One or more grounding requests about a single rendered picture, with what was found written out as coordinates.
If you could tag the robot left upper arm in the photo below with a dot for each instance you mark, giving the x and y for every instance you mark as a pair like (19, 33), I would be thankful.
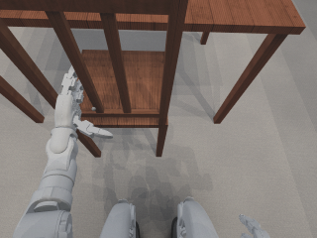
(46, 224)

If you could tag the right robot hand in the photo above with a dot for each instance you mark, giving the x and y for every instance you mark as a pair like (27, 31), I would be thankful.
(253, 226)

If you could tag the chair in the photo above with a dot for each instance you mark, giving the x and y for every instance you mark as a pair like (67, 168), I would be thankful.
(129, 89)

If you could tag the left robot hand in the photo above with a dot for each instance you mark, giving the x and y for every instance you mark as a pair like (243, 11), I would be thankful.
(67, 105)

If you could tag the left robot forearm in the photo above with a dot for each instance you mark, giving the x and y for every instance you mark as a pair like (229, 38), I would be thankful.
(55, 188)

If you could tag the table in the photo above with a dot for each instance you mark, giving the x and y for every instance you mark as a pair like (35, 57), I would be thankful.
(276, 18)

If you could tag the left robot shin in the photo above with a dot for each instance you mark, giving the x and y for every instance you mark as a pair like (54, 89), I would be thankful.
(132, 233)

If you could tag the robot left thigh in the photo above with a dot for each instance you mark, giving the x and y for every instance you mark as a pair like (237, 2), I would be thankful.
(120, 220)

